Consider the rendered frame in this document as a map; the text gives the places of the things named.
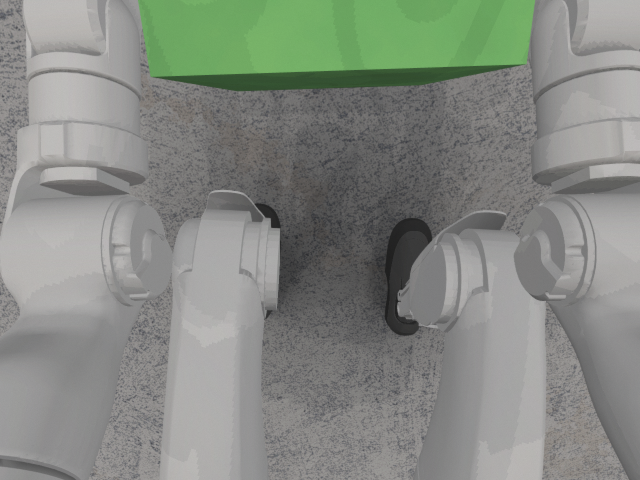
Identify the right robot upper arm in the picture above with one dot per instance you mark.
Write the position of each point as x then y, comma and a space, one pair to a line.
581, 254

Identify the left robot upper arm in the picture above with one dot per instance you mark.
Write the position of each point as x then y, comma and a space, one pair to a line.
80, 269

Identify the carton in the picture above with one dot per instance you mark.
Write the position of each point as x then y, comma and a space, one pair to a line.
256, 45

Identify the right robot forearm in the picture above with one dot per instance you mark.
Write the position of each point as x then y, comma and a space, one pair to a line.
585, 61

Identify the robot left thigh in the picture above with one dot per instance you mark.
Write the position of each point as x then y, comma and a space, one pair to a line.
213, 418

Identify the robot right shin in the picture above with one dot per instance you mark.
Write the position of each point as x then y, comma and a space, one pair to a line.
411, 297

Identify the left robot forearm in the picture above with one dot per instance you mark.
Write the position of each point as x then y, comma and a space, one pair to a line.
83, 61

